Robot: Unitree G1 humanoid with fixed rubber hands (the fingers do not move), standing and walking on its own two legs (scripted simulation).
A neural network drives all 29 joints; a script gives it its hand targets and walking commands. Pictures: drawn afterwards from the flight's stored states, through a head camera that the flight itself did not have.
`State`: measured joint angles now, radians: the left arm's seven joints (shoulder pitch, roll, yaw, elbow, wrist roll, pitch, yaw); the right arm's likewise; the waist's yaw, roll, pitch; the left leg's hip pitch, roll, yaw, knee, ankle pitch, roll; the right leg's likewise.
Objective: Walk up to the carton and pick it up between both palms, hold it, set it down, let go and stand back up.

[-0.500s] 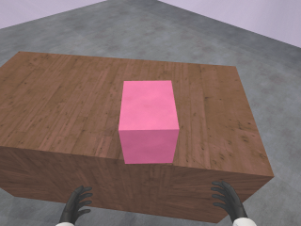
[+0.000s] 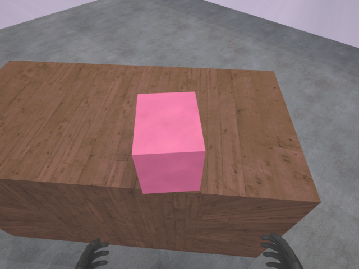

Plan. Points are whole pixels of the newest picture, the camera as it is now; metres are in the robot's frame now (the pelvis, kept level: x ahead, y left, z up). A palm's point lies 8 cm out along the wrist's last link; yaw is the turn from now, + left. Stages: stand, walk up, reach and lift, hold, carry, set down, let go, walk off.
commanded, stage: let go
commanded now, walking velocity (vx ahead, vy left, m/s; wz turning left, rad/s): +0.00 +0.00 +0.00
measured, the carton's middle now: (169, 142) +0.46 +0.05 -0.02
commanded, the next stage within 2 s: stand in 0.32 s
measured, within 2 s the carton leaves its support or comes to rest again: neither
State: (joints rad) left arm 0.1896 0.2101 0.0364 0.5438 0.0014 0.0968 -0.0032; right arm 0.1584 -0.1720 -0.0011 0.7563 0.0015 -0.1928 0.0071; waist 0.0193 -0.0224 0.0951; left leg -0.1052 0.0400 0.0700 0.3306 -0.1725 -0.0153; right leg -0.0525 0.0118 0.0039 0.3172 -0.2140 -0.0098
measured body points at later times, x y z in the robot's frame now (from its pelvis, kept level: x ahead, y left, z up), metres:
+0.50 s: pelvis -0.01 +0.01 -0.01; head -0.01 +0.01 +0.44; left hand +0.13 +0.25 -0.11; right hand +0.10 -0.25 -0.13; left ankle +0.01 +0.13 -0.75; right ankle -0.02 -0.11 -0.75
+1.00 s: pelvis -0.02 +0.03 -0.01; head -0.02 +0.03 +0.44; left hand +0.05 +0.27 -0.14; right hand -0.02 -0.22 -0.15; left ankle +0.01 +0.13 -0.75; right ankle -0.02 -0.11 -0.75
